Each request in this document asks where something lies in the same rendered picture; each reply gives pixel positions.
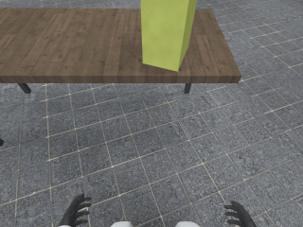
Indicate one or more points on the carton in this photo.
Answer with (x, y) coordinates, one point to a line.
(165, 29)

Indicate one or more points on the right robot hand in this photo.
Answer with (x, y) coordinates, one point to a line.
(244, 218)

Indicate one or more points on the table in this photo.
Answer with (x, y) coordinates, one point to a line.
(63, 45)

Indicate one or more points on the left robot hand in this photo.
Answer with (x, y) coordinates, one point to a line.
(71, 214)

